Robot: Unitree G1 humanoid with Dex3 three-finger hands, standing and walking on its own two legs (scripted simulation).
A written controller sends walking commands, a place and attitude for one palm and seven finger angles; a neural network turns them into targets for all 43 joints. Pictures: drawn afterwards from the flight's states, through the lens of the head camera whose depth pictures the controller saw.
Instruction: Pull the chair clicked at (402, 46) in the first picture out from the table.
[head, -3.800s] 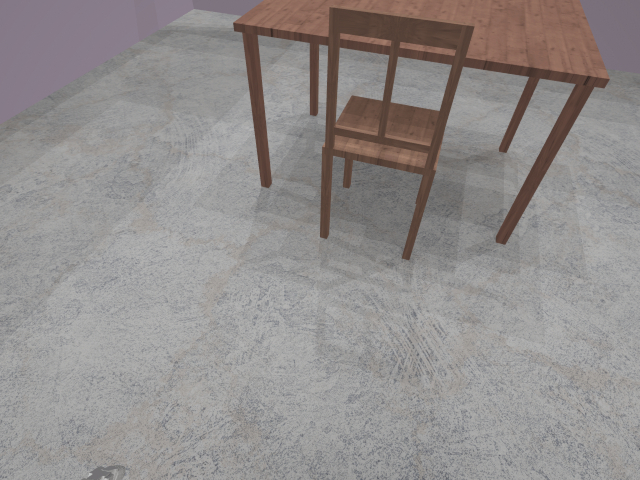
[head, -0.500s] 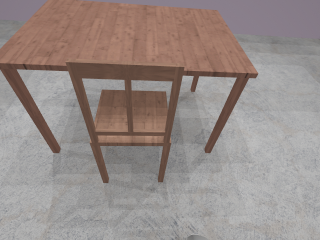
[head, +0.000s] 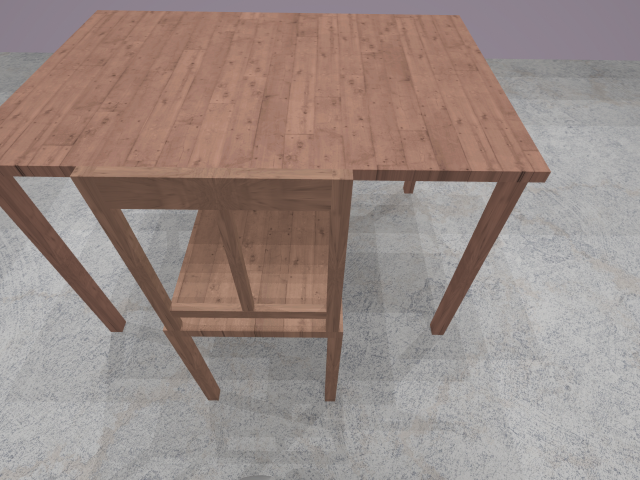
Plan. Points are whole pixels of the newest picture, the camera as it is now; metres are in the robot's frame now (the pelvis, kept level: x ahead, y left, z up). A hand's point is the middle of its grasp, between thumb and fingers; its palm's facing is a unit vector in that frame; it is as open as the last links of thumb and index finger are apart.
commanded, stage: come to a stop and stand still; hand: left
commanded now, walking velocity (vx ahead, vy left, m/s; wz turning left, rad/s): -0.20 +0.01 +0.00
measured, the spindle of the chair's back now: (237, 264) +0.46 +0.18 -0.07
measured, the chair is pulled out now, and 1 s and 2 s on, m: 0.00 0.00 0.00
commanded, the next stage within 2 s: look again from close up in 1.44 s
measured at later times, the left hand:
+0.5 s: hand out of the picture -0.03 +0.16 -0.16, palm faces +0.02 -0.96 -0.27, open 7.4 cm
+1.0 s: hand out of the picture -0.04 +0.11 -0.17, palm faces +0.02 -0.99 -0.16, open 7.4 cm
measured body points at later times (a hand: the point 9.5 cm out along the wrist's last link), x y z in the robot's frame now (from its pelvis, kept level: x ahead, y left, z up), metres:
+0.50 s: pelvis -0.04 -0.03 +0.00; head -0.03 -0.05 +0.45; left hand -0.03 +0.21 -0.14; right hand +0.03 -0.25 -0.16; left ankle +0.06 +0.10 -0.73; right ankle -0.07 -0.13 -0.73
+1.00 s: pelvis -0.03 -0.04 +0.01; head -0.03 -0.05 +0.46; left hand -0.04 +0.17 -0.16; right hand -0.11 -0.24 -0.16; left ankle +0.03 +0.11 -0.73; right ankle -0.07 -0.13 -0.73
